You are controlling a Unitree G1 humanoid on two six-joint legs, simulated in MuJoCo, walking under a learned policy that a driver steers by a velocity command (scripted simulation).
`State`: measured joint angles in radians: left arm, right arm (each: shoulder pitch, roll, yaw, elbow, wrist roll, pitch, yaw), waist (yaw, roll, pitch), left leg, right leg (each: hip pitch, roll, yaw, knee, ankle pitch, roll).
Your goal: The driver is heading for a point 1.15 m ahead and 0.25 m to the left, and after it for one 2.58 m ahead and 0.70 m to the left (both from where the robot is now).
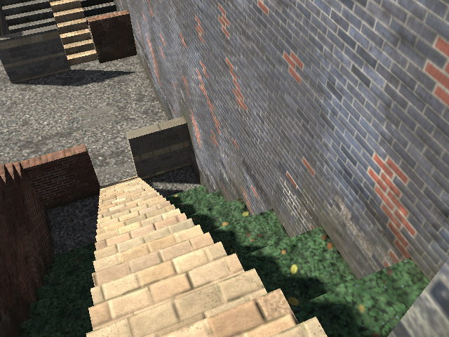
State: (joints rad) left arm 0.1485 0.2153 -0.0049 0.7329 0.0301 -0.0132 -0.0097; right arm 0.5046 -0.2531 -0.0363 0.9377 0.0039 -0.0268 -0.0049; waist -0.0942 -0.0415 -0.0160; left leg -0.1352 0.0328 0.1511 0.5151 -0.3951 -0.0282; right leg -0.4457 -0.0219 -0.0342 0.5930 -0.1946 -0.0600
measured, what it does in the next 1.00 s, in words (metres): goes down: left foot, then right foot 0.21 m lower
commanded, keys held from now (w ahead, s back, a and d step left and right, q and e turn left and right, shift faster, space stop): w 1.00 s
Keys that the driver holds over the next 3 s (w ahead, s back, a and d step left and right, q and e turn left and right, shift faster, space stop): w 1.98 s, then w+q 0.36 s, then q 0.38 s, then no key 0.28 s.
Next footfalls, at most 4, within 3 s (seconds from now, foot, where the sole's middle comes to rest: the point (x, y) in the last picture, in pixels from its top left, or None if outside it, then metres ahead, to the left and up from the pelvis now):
0.46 left None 0.22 0.12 -0.76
0.90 right None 0.42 -0.06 -0.98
1.34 left None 0.56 0.20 -1.19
1.96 right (215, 310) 0.86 0.00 -1.41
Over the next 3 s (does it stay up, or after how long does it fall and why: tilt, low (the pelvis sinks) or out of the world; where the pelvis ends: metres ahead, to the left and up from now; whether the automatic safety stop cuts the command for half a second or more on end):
stays up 1.20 0.21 -1.07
